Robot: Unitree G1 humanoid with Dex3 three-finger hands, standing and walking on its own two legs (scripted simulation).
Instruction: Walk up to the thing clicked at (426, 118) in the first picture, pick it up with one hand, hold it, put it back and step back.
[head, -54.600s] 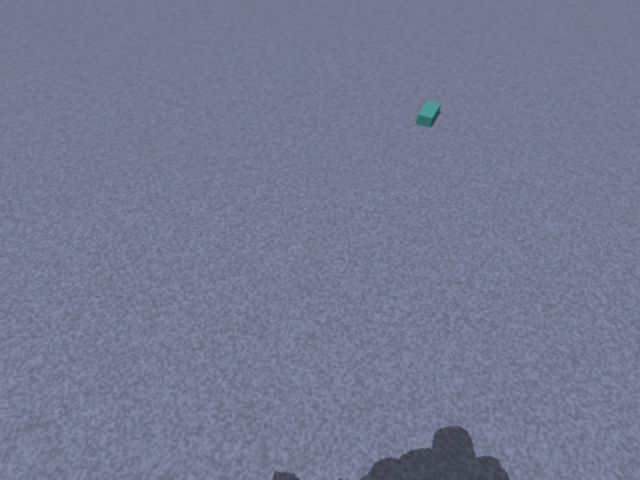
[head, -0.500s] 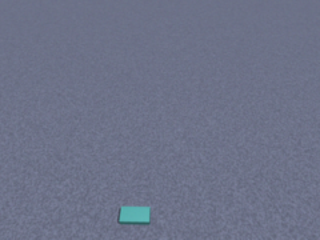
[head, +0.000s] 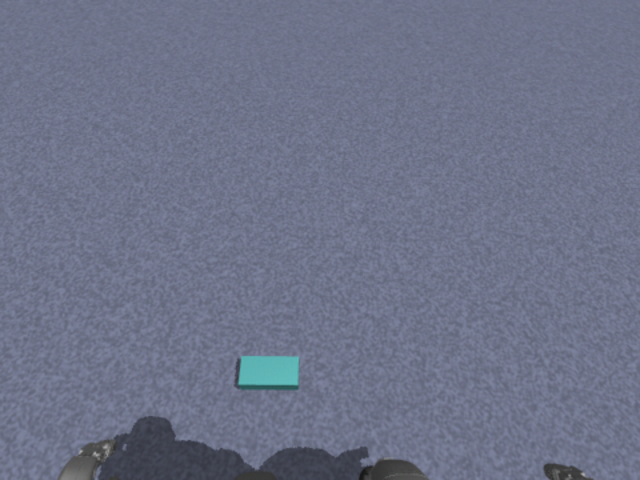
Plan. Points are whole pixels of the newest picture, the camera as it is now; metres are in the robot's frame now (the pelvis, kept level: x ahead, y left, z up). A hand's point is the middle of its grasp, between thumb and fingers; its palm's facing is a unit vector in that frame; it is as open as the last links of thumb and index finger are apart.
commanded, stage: step back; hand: left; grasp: from above
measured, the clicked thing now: (270, 373) +0.44 +0.13 -0.73
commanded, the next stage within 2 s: none
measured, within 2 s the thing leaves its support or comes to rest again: neither
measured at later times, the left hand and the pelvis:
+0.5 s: hand out of the picture +0.02 +0.28 -0.16, palm faces -0.14 -0.91 -0.39, open 7.4 cm; pelvis -0.11 +0.02 -0.01, yaw -7 degrees
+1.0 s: hand out of the picture -0.12 +0.27 -0.15, palm faces -0.04 -0.94 -0.35, open 7.4 cm; pelvis -0.26 +0.02 +0.00, yaw -1 degrees
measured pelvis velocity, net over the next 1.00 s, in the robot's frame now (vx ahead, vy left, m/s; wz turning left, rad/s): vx -0.26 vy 0.02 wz -0.01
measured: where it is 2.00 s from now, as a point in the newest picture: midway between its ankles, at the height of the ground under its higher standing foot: outside the picture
